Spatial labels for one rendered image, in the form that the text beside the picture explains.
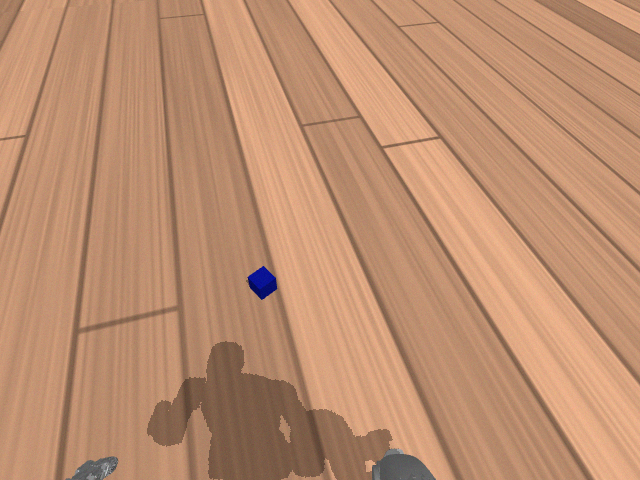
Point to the left robot hand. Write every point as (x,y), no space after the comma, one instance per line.
(97,470)

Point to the cube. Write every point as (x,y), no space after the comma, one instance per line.
(262,282)

